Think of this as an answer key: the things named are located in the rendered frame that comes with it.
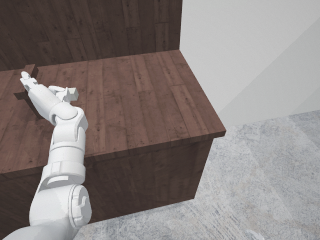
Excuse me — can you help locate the right robot hand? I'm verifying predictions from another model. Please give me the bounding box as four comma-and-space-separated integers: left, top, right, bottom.
244, 229, 265, 240

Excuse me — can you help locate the robot left upper arm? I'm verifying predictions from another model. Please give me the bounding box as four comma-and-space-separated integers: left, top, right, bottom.
2, 184, 92, 240

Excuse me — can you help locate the left robot hand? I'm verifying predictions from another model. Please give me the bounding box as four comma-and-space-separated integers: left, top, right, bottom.
20, 71, 71, 122

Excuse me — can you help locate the left robot forearm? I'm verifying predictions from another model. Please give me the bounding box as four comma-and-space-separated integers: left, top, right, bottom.
29, 102, 88, 226

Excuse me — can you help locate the tap lever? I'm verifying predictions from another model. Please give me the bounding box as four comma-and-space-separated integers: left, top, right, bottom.
68, 87, 79, 101

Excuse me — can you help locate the counter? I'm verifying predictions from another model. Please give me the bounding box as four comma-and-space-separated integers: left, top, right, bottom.
0, 0, 227, 240

